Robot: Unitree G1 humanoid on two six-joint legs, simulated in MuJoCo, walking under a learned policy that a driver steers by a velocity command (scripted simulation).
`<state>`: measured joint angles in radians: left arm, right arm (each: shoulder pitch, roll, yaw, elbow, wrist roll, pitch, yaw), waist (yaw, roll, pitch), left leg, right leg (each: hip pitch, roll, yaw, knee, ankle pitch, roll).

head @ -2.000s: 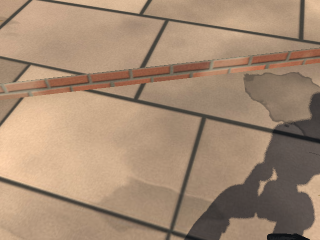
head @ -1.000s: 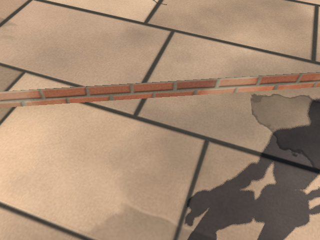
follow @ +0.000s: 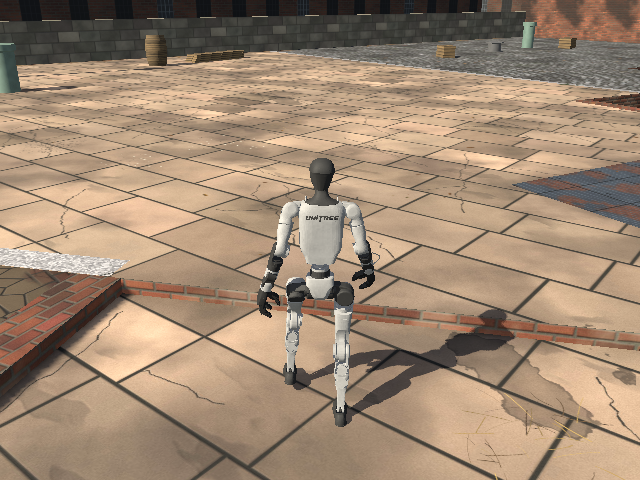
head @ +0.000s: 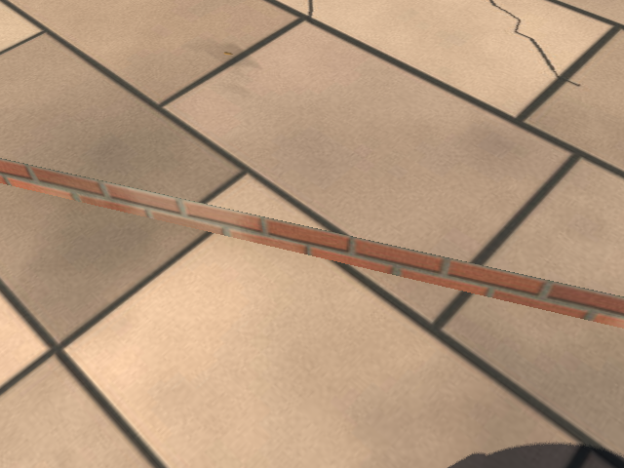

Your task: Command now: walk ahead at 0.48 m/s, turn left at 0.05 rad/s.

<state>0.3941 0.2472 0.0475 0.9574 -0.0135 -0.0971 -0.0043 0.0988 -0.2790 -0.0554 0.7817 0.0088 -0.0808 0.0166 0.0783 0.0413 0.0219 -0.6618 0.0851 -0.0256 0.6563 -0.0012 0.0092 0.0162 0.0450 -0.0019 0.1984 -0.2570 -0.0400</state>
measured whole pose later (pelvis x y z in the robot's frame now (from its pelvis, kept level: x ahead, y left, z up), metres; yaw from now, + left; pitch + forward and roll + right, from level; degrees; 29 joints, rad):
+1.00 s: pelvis +0.55 +0.00 +0.00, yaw +0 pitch +0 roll -1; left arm 0.42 0.22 0.02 0.99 0.01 -0.08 -0.01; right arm 0.11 -0.25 -0.02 0.89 -0.04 -0.03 0.04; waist 0.04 0.05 0.04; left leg -0.59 0.10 0.04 0.76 -0.09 0.01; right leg 0.03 0.07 -0.09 0.19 -0.23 -0.07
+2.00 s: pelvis +0.91 -0.07 +0.08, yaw -1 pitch +1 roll +1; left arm 0.11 0.17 0.01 0.87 0.01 -0.04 0.00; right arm 0.23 -0.22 -0.04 0.95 0.00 0.02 -0.04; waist 0.01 0.03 0.00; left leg -0.51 -0.05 -0.09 1.40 -0.35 0.01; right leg -0.56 0.00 -0.12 0.78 -0.24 -0.10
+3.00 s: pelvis +0.91 +0.05 +0.03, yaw -2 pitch -2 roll +0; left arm 0.17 0.22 0.07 0.74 0.03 0.12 0.00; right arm 0.21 -0.16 -0.05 0.91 -0.03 0.04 -0.03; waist 0.10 -0.02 0.05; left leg -0.09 0.03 0.14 0.41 -0.92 -0.12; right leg -0.45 0.03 -0.19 1.01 -0.87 -0.10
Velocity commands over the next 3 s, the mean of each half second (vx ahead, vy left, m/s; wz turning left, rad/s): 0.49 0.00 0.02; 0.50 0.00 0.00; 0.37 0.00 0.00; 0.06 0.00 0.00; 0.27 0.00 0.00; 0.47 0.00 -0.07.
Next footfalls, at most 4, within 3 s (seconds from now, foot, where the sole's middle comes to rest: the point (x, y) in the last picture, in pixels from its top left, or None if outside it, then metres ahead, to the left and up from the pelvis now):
0.14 left None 0.28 0.13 -0.78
0.62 right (396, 447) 0.51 -0.08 -0.78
1.14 left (321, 328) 0.79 0.10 -0.78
1.80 right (422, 217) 1.05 -0.14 -0.66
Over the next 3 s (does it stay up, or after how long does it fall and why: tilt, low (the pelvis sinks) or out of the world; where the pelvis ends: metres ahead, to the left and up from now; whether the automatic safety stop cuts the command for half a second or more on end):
stays up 0.91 0.05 0.03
